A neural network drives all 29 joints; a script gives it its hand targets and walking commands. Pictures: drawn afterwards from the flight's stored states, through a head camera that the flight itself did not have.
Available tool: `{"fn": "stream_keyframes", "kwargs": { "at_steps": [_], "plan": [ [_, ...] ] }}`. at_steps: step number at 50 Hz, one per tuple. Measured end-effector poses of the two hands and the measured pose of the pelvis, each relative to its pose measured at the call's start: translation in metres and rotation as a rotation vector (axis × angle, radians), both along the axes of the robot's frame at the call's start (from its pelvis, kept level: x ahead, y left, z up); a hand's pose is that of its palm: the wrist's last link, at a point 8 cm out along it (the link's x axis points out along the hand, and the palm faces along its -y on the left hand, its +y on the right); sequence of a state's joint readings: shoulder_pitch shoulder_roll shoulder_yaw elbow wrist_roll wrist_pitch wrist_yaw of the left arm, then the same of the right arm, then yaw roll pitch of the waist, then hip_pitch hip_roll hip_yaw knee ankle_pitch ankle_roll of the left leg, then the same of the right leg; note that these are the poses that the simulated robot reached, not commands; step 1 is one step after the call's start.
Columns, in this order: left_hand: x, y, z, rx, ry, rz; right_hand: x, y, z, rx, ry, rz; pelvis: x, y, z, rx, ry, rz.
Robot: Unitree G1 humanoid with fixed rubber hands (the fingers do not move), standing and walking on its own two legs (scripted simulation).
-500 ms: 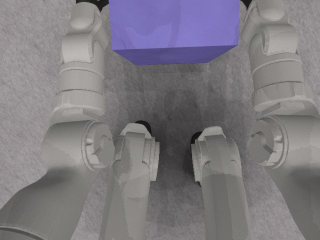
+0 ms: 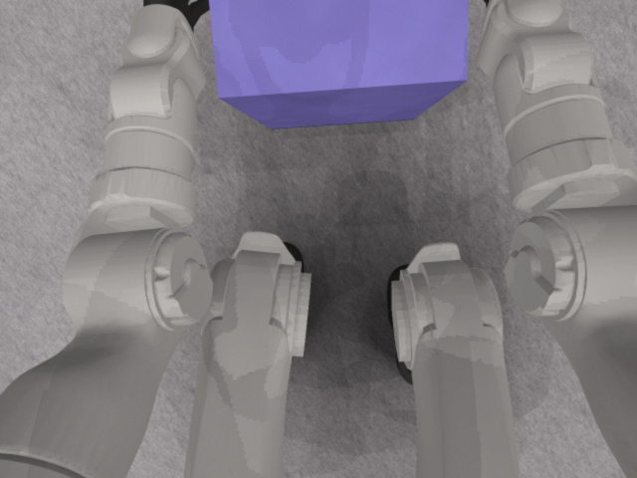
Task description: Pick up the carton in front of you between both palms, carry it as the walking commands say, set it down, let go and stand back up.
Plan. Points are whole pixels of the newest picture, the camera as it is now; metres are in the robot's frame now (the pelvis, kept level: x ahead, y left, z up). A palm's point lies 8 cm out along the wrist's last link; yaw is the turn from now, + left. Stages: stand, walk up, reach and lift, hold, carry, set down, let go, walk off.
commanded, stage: set down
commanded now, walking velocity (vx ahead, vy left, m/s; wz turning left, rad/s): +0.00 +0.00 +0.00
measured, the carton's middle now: (336, 18) +0.55 +0.04 -0.25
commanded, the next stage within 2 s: none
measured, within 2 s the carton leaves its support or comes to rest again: neither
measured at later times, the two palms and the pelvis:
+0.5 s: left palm (169, 6) +0.53 +0.20 -0.17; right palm out of the picture +0.56 -0.11 -0.17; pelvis -0.01 +0.00 -0.01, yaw +0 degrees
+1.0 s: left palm (149, 15) +0.53 +0.23 -0.19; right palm out of the picture +0.56 -0.16 -0.19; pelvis -0.01 +0.00 -0.02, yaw +0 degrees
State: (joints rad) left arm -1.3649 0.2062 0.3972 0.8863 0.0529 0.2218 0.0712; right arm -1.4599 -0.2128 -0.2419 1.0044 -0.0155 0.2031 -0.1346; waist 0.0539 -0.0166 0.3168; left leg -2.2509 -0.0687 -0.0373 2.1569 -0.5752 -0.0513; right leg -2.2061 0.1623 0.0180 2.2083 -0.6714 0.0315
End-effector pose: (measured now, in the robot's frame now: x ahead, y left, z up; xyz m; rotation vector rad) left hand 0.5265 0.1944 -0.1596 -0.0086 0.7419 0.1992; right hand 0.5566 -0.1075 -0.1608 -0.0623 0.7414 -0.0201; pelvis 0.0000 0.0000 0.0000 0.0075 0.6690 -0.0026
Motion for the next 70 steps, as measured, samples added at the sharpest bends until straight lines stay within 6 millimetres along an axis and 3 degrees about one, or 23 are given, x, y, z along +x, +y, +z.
{"fn": "stream_keyframes", "kwargs": {
  "at_steps": [26, 38, 46, 51, 57, 70],
  "plan": [
    [0.006, 0.006, -0.008, -0.042, -0.021, -0.046, 0.004, -0.005, -0.008, 0.070, -0.028, 0.053, -0.008, 0.000, -0.008, 0.004, -0.079, 0.004],
    [0.009, 0.006, -0.025, -0.030, -0.008, -0.057, 0.003, -0.006, -0.026, 0.054, -0.041, 0.066, -0.004, 0.001, -0.012, 0.008, -0.099, 0.004],
    [-0.002, 0.027, -0.046, 0.040, 0.023, 0.014, -0.004, -0.041, -0.046, -0.045, -0.003, -0.002, -0.003, 0.003, -0.015, 0.005, -0.100, -0.005],
    [0.007, 0.039, -0.030, 0.047, -0.027, 0.029, 0.008, -0.051, -0.028, -0.043, -0.051, -0.021, -0.006, 0.005, -0.020, 0.005, -0.098, -0.009],
    [0.018, 0.034, 0.007, 0.031, -0.087, 0.017, 0.018, -0.042, 0.010, -0.031, -0.103, -0.025, -0.011, 0.006, -0.013, 0.001, -0.082, -0.002],
    [0.016, 0.031, 0.108, 0.038, -0.094, 0.021, 0.019, -0.040, 0.112, -0.038, -0.097, -0.036, -0.009, 0.007, 0.058, -0.009, 0.065, 0.007]
  ]
}}
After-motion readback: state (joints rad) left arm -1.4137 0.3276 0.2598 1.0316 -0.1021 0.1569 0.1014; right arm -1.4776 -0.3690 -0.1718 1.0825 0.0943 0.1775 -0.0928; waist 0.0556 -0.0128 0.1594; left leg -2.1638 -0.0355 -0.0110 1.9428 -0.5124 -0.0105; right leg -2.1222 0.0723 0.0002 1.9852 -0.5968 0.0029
